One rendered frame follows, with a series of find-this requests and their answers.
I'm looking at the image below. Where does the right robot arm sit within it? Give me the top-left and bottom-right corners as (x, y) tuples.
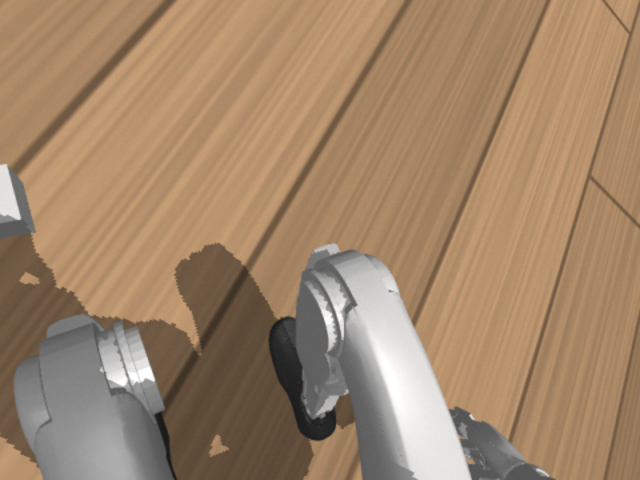
(504, 464), (556, 480)

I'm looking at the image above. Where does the right robot hand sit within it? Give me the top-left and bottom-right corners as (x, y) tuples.
(449, 406), (528, 480)

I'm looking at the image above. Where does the left robot foot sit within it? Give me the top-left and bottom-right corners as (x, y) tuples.
(154, 412), (177, 480)

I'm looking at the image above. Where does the carton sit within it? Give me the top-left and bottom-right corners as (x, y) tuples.
(0, 164), (36, 239)

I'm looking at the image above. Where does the right robot foot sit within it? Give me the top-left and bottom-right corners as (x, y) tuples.
(269, 317), (336, 441)

